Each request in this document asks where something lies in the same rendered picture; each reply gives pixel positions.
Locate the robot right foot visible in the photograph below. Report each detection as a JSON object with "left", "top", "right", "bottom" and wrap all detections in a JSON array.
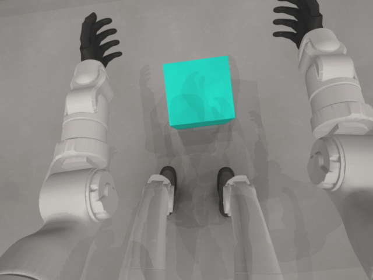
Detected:
[{"left": 217, "top": 167, "right": 234, "bottom": 218}]

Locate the carton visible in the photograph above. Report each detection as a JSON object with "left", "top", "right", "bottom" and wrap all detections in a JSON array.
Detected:
[{"left": 163, "top": 55, "right": 235, "bottom": 130}]

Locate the robot right hand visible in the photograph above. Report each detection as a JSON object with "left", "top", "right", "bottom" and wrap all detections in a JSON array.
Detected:
[{"left": 273, "top": 0, "right": 323, "bottom": 49}]

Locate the robot left hand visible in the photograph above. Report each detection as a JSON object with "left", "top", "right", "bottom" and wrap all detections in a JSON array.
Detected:
[{"left": 80, "top": 12, "right": 122, "bottom": 68}]

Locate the right robot thigh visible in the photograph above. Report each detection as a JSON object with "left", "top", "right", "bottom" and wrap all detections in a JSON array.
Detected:
[{"left": 223, "top": 181, "right": 284, "bottom": 280}]

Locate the robot right upper arm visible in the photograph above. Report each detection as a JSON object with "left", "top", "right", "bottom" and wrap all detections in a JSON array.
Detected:
[{"left": 307, "top": 134, "right": 373, "bottom": 280}]

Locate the robot left upper arm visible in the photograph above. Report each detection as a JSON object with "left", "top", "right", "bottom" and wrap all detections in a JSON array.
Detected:
[{"left": 0, "top": 167, "right": 118, "bottom": 280}]

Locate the left robot forearm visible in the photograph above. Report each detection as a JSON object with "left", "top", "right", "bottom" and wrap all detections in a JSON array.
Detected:
[{"left": 39, "top": 59, "right": 114, "bottom": 218}]

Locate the right robot forearm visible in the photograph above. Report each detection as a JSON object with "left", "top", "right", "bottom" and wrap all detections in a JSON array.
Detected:
[{"left": 298, "top": 28, "right": 373, "bottom": 139}]

